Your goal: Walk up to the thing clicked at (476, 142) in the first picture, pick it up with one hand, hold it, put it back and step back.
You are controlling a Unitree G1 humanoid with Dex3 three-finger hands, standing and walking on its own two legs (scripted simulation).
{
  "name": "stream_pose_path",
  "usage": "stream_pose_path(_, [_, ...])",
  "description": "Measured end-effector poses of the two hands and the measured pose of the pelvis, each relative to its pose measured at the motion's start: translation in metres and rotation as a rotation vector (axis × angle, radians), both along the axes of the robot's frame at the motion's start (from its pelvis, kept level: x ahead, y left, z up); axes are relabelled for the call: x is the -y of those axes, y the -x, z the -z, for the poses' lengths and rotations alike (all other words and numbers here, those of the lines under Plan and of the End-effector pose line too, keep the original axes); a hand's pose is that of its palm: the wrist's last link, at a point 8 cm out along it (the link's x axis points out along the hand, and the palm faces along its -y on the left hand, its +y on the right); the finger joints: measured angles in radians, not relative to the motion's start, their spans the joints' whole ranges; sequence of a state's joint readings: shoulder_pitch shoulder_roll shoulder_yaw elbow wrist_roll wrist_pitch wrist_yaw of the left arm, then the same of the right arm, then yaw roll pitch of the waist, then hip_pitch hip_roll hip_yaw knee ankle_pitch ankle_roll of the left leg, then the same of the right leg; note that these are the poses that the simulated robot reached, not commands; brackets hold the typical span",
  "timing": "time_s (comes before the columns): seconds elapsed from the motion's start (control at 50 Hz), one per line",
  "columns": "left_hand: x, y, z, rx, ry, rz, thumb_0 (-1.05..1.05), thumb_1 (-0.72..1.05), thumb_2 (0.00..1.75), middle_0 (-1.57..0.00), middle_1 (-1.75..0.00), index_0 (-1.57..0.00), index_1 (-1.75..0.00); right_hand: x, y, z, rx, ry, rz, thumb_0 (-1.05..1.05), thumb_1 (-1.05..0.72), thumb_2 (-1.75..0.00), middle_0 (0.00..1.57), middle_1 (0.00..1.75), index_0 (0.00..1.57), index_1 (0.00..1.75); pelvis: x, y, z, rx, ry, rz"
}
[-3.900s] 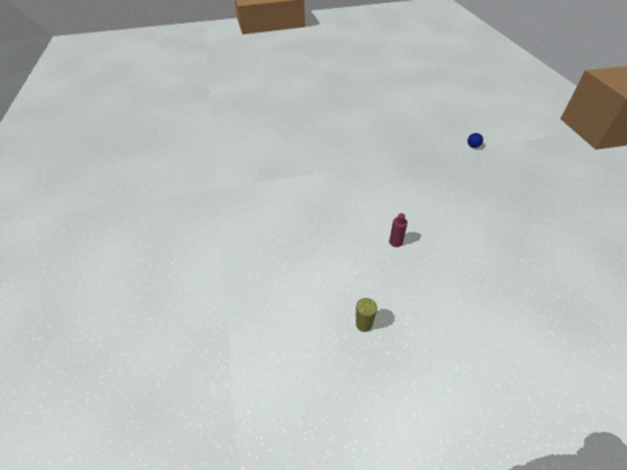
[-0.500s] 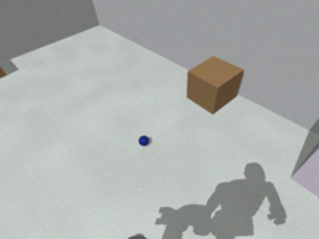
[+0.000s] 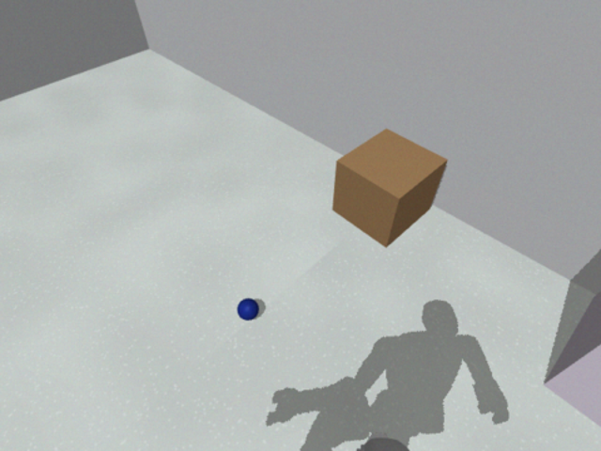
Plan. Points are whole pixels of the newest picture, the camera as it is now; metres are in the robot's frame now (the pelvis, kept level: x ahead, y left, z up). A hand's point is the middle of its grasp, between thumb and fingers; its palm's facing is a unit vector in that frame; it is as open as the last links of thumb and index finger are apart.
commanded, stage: walk up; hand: left
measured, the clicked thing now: (248, 309) +0.74 +0.19 -0.73
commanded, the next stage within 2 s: none
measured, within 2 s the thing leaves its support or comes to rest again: neither
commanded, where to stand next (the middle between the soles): +0.37 -0.01 m, yaw +0 degrees
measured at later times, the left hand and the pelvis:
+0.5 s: hand (134, 434) +0.21 +0.26 -0.14, palm faces +0.02 -0.93 -0.38, open 7.4 cm; pelvis +0.19 -0.02 -0.01, yaw +2 degrees
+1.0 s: hand (164, 328) +0.39 +0.26 -0.16, palm faces -0.02 -0.91 -0.41, open 7.4 cm; pelvis +0.30 -0.01 -0.03, yaw +1 degrees
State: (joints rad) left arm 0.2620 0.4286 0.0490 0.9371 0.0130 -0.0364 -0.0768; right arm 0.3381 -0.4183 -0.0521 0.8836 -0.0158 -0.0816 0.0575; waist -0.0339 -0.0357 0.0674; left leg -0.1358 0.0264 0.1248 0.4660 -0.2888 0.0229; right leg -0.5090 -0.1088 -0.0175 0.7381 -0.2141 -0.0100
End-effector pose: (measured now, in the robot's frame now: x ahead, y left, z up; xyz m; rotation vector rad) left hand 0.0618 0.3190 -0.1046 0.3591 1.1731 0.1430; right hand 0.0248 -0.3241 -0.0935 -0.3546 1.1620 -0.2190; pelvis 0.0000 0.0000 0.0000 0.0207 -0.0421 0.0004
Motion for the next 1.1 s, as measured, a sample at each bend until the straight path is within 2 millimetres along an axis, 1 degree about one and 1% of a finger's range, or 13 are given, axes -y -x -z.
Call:
stream_pose_path(0.12, [0.02, -0.076, -0.006, 0.08, -0.065, 0.014, 0.0, 0.9, 0.9, -0.2, -0.3, -0.2, -0.3, 0.026, -0.038, 0.034, -0.054, -0.033, 0.021, 0.0, -0.9, -0.9, 0.2, 0.3, 0.21, 0.3, 0.026, -0.055, 0.017, 0.0, 0.004, -0.003])
stream_pose_path(0.18, [0.032, -0.099, -0.013, 0.127, -0.071, 0.0, 0.0, 0.9, 0.9, -0.2, -0.3, -0.2, -0.3, 0.029, -0.07, 0.041, -0.071, -0.046, 0.004, 0.0, -0.9, -0.9, 0.2, 0.3, 0.21, 0.3, 0.034, -0.074, 0.016, 0.009, 0.005, -0.006])
stream_pose_path(0.28, [0.043, -0.116, -0.025, 0.119, -0.062, -0.023, 0.0, 0.9, 0.9, -0.21, -0.3, -0.2, -0.3, 0.029, -0.13, 0.033, -0.028, -0.069, -0.038, 0.0, -0.9, -0.9, 0.2, 0.3, 0.2, 0.3, 0.037, -0.106, 0.004, 0.005, 0.015, -0.013])
stream_pose_path(0.38, [0.037, -0.126, -0.022, 0.081, -0.053, -0.049, 0.0, 0.9, 0.9, -0.21, -0.3, -0.2, -0.3, 0.026, -0.18, 0.021, -0.013, -0.058, -0.075, 0.0, -0.9, -0.9, 0.2, 0.3, 0.2, 0.3, 0.034, -0.14, 0.0, -0.005, 0.027, -0.02])
stream_pose_path(0.5, [0.013, -0.139, -0.001, 0.015, -0.031, -0.094, 0.0, 0.9, 0.9, -0.21, -0.3, -0.2, -0.3, 0.013, -0.245, 0.009, 0.007, -0.012, -0.109, 0.0, -0.9, -0.9, 0.2, 0.3, 0.2, 0.3, 0.017, -0.188, 0.006, -0.009, 0.047, -0.034])
stream_pose_path(0.6, [-0.007, -0.167, 0.023, -0.055, -0.018, -0.099, 0.0, 0.9, 0.9, -0.21, -0.3, -0.2, -0.3, -0.006, -0.295, 0.002, 0.088, 0.027, -0.108, 0.0, -0.9, -0.9, 0.2, 0.3, 0.2, 0.3, -0.004, -0.226, 0.017, -0.002, 0.031, -0.033])
stream_pose_path(0.68, [-0.009, -0.206, 0.021, -0.044, -0.004, -0.075, 0.01, 0.9, 0.9, -0.2, -0.3, -0.2, -0.3, -0.017, -0.311, -0.009, 0.106, 0.026, -0.084, 0.0, -0.9, -0.9, 0.2, 0.3, 0.21, 0.3, -0.008, -0.25, 0.008, 0.006, 0.031, -0.029])
stream_pose_path(0.76, [-0.008, -0.244, 0.014, -0.01, 0.0, -0.055, 0.0, 0.9, 0.9, -0.2, -0.3, -0.2, -0.3, -0.018, -0.32, -0.008, 0.074, 0.025, -0.072, 0.0, -0.9, -0.9, 0.2, 0.3, 0.21, 0.3, -0.009, -0.272, 0.004, 0.009, 0.02, -0.022])
stream_pose_path(0.84, [-0.002, -0.277, 0.011, 0.011, -0.027, -0.049, 0.0, 0.9, 0.9, -0.2, -0.3, -0.2, -0.3, -0.014, -0.33, 0.007, 0.036, 0.01, -0.057, 0.0, -0.9, -0.9, 0.2, 0.3, 0.21, 0.3, -0.004, -0.288, 0.008, 0.012, 0.017, -0.022])
stream_pose_path(0.9, [0.003, -0.296, 0.015, 0.033, -0.059, -0.052, 0.0, 0.9, 0.9, -0.2, -0.3, -0.2, -0.3, -0.007, -0.342, 0.028, 0.019, -0.014, -0.039, 0.0, -0.9, -0.9, 0.2, 0.3, 0.21, 0.3, 0.006, -0.3, 0.019, 0.015, 0.005, -0.021])
stream_pose_path(0.98, [0.016, -0.314, 0.016, 0.043, -0.068, -0.048, 0.0, 0.9, 0.9, -0.2, -0.3, -0.2, -0.3, -0.008, -0.358, 0.048, -0.002, -0.043, -0.021, 0.0, -0.9, -0.9, 0.2, 0.3, 0.21, 0.3, 0.011, -0.304, 0.025, 0.016, 0.018, -0.016])
stream_pose_path(1.04, [0.022, -0.326, 0.015, 0.054, -0.061, -0.03, 0.0, 0.9, 0.9, -0.21, -0.3, -0.2, -0.3, -0.014, -0.364, 0.054, -0.013, -0.06, -0.023, 0.0, -0.9, -0.9, 0.2, 0.3, 0.2, 0.3, 0.009, -0.304, 0.025, 0.005, 0.015, -0.021])
stream_pose_path(1.1, [0.023, -0.337, 0.017, 0.066, -0.047, -0.03, 0.0, 0.9, 0.9, -0.21, -0.3, -0.2, -0.3, -0.018, -0.36, 0.054, -0.03, -0.059, -0.028, 0.0, -0.9, -0.9, 0.2, 0.3, 0.2, 0.3, 0.007, -0.303, 0.025, 0.002, -0.004, -0.024])
